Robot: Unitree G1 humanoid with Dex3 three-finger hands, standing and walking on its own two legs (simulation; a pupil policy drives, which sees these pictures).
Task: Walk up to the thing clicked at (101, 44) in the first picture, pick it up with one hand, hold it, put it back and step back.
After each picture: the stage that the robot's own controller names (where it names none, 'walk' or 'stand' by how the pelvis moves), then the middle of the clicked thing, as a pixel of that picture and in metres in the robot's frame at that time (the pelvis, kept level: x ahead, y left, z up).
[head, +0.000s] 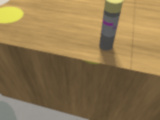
stand; (109, 25) +0.62 -0.10 +0.07
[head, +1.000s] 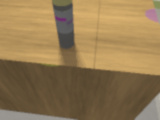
sink last; (64, 20) +0.56 +0.11 +0.10
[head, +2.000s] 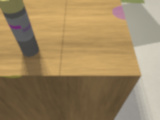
rise first; (21, 27) +0.50 +0.24 +0.11
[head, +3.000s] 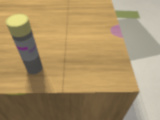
stand; (27, 47) +0.47 +0.23 +0.07
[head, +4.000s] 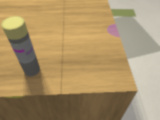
stand; (24, 50) +0.46 +0.24 +0.06
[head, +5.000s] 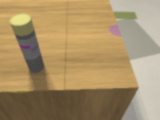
stand; (29, 46) +0.49 +0.23 +0.06
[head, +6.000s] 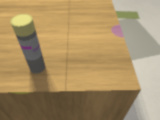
stand; (30, 47) +0.48 +0.22 +0.06
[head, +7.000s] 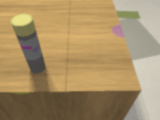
stand; (31, 47) +0.48 +0.22 +0.06
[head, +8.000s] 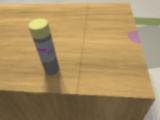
rise first; (46, 49) +0.49 +0.20 +0.07
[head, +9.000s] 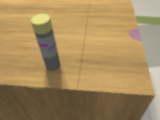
go down; (47, 45) +0.50 +0.20 +0.07
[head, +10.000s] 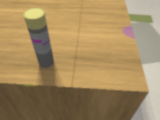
go down; (41, 41) +0.51 +0.19 +0.08
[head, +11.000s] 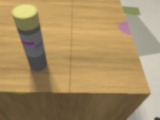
go down; (32, 42) +0.47 +0.18 +0.09
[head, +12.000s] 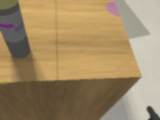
close in; (11, 25) +0.49 +0.20 +0.12
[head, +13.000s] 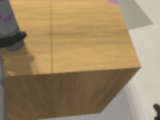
close; (1, 16) +0.50 +0.21 +0.14
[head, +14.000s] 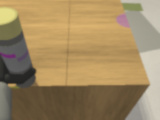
lift; (15, 54) +0.37 +0.20 +0.15
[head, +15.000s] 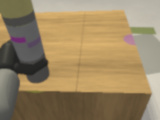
lift; (27, 42) +0.32 +0.16 +0.26
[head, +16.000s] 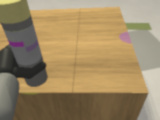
hold; (25, 46) +0.34 +0.17 +0.24
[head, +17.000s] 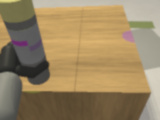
crouch; (28, 44) +0.33 +0.16 +0.25
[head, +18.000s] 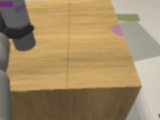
crouch; (14, 9) +0.46 +0.19 +0.27
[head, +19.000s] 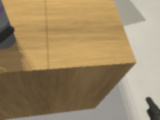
lower; out of the picture +0.51 +0.21 +0.14
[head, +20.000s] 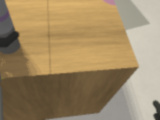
lower; out of the picture +0.50 +0.21 +0.14
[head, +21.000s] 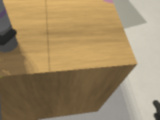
lower; out of the picture +0.51 +0.21 +0.14
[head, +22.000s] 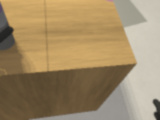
lower; out of the picture +0.51 +0.22 +0.14
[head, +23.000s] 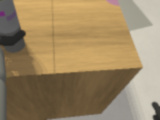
loosen; (3, 15) +0.50 +0.20 +0.14
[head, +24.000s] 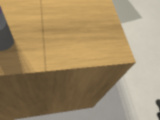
rise; out of the picture +0.49 +0.21 +0.14
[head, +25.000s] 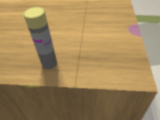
sink last; (43, 41) +0.49 +0.20 +0.11
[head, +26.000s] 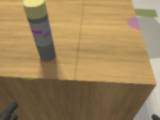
stand; (41, 32) +0.51 +0.19 +0.12
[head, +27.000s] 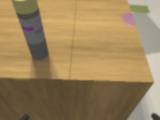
stand; (33, 29) +0.49 +0.20 +0.13
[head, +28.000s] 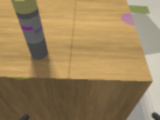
stand; (32, 29) +0.50 +0.20 +0.14
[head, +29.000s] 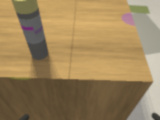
stand; (33, 29) +0.50 +0.20 +0.13
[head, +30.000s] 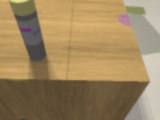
stand; (30, 30) +0.50 +0.20 +0.13
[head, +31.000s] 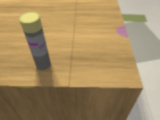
stand; (37, 44) +0.51 +0.21 +0.07
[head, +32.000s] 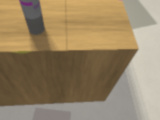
walk; (30, 4) +0.60 +0.20 +0.08
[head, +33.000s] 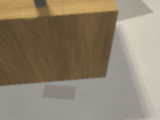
walk; out of the picture +0.88 +0.29 +0.09
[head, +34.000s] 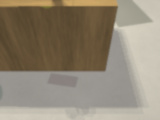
stand; out of the picture +1.12 +0.23 +0.08
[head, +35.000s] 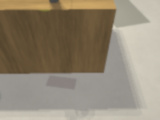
stand; out of the picture +1.10 +0.22 +0.06
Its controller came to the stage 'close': yes
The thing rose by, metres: 0.20
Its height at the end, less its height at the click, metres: +0.00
